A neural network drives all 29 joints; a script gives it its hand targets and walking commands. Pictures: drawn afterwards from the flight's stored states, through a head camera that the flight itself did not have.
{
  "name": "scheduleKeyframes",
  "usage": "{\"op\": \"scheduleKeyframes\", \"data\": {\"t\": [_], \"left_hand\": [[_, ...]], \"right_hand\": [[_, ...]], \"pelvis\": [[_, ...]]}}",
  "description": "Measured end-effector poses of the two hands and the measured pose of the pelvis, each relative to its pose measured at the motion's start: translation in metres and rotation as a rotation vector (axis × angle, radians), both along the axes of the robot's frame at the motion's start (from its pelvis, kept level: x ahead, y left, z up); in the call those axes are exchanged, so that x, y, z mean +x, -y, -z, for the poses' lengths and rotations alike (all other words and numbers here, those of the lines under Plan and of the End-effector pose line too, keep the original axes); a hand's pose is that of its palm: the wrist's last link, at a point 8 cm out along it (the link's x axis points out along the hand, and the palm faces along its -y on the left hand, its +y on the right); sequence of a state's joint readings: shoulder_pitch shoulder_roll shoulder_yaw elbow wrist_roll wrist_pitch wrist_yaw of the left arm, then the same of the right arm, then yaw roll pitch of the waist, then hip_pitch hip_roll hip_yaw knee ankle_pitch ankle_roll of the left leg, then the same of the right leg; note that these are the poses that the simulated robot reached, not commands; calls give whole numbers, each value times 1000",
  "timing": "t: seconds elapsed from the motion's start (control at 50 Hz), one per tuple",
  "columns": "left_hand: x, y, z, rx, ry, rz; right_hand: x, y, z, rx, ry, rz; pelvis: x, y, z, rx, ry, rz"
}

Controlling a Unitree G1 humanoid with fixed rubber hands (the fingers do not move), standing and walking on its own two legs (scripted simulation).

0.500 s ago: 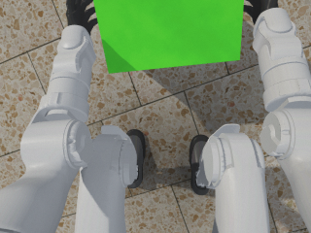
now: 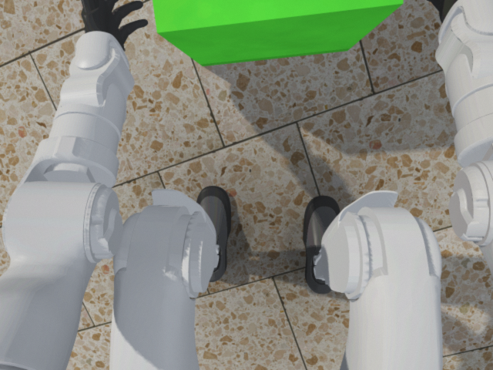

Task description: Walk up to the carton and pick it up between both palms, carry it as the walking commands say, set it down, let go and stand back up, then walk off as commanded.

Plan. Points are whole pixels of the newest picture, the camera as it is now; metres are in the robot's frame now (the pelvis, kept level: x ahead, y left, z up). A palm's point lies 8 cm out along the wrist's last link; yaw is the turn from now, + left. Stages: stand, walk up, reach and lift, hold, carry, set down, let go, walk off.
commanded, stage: set down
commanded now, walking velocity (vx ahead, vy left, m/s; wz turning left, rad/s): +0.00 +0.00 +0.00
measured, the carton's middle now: out of the picture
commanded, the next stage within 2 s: let go in 1.40 s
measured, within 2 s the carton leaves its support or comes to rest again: neither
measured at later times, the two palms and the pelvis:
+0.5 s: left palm out of the picture +0.52 +0.21 -0.03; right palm out of the picture +0.55 -0.24 -0.03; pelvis +0.01 +0.00 +0.07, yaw +0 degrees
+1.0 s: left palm out of the picture +0.52 +0.22 +0.12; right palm out of the picture +0.56 -0.25 +0.12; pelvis +0.04 +0.00 +0.21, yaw -1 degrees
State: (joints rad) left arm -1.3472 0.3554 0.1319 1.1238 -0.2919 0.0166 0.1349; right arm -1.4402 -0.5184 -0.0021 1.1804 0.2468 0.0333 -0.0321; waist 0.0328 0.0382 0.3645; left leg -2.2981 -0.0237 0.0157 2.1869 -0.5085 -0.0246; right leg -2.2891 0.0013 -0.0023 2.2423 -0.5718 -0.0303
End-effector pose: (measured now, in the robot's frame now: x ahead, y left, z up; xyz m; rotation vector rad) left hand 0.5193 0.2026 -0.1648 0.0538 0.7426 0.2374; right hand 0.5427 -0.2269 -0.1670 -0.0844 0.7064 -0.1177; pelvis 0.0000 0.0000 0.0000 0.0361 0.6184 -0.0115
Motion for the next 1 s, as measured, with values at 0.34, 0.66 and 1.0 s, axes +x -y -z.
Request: {"op": "scheduleKeyframes", "data": {"t": [0.34,0.66,1.0], "left_hand": [[-1,-2,-84,-19,87,-16],[-1,-10,-177,-21,115,-22],[1,-13,-286,-22,120,2]], "right_hand": [[9,7,-90,5,66,-17],[15,12,-182,8,77,-50],[17,20,-291,21,83,-62]], "pelvis": [[12,2,-40,8,-59,6],[15,4,-108,10,-151,12],[36,4,-205,8,-197,19]]}}
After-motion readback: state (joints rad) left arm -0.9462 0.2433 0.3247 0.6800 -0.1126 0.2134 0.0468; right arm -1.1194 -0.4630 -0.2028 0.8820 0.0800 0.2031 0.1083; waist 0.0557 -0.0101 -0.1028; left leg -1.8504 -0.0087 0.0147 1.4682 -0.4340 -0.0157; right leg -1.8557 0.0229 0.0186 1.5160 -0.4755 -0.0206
